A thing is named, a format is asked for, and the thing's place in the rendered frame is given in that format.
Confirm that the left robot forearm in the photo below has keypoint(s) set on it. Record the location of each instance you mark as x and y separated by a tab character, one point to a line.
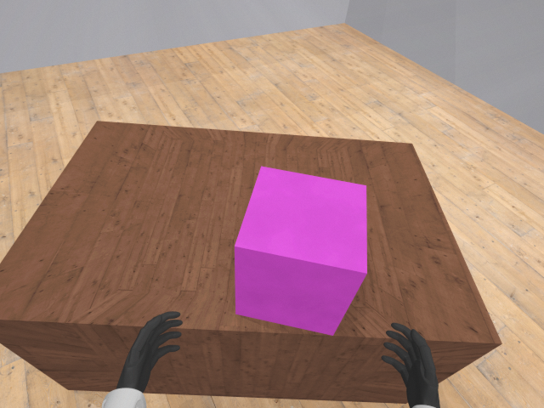
124	398

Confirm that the robot left hand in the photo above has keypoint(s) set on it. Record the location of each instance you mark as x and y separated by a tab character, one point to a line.
145	351

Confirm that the robot right hand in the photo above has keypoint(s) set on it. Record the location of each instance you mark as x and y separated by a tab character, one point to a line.
418	373

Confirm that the carton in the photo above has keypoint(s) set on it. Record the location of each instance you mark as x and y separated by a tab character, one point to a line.
301	253

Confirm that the pedestal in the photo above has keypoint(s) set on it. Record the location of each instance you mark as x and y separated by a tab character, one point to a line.
144	220

